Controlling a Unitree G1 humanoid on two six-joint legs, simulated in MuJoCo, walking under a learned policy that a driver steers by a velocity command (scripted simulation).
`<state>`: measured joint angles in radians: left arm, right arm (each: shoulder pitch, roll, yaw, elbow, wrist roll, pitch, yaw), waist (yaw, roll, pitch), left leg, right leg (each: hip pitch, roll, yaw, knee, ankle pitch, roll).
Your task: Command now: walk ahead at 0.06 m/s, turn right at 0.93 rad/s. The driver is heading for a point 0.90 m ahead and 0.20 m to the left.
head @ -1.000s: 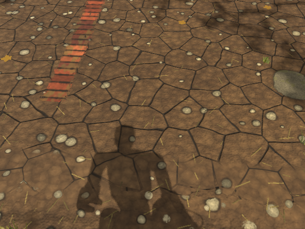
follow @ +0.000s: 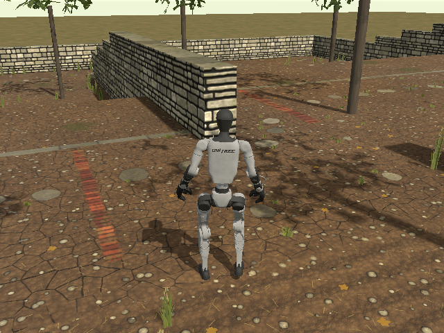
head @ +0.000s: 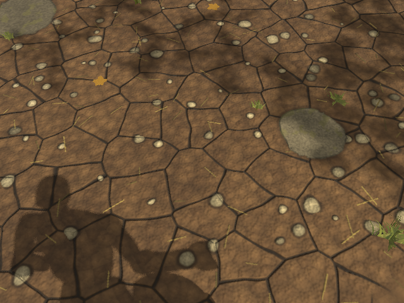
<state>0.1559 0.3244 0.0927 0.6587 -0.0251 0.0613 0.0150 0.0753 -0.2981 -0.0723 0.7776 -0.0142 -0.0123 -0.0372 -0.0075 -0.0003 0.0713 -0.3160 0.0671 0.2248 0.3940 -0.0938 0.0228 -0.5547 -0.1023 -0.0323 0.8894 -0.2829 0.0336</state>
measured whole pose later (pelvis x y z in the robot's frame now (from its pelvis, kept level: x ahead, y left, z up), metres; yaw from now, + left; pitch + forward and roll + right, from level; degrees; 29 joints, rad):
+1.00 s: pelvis +0.10 +0.01 +0.01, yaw +23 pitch +4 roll -3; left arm 0.10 0.31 0.10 0.69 0.00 -0.08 -0.02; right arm 0.25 -0.32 -0.08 0.64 0.01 0.00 -0.01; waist -0.03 0.00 -0.04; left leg -0.22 -0.09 -0.27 0.46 -0.29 0.06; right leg -0.44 0.04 0.08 0.60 -0.24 0.06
